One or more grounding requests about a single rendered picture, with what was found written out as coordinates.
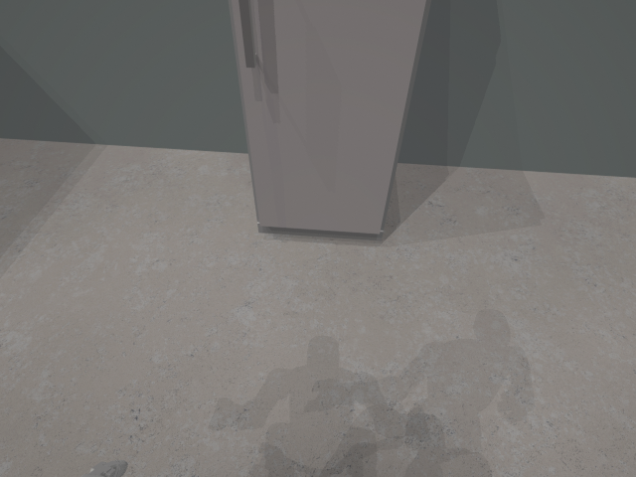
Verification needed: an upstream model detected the fridge door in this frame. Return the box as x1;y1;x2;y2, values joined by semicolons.
232;0;426;234

